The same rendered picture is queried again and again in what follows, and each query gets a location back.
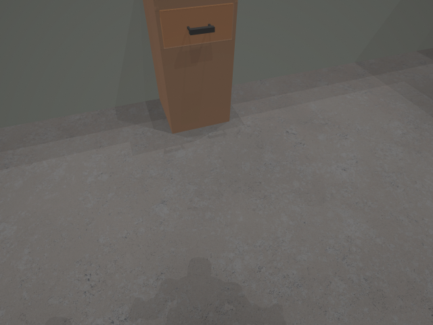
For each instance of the cabinet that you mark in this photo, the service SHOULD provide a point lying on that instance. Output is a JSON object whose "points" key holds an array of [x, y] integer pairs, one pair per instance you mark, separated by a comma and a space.
{"points": [[194, 81]]}

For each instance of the handle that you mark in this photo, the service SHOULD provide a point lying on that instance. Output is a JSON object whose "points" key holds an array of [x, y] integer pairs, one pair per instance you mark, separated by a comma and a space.
{"points": [[201, 30]]}

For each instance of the drawer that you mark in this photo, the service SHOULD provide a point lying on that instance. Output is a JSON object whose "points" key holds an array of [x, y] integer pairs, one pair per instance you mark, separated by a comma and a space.
{"points": [[174, 24]]}

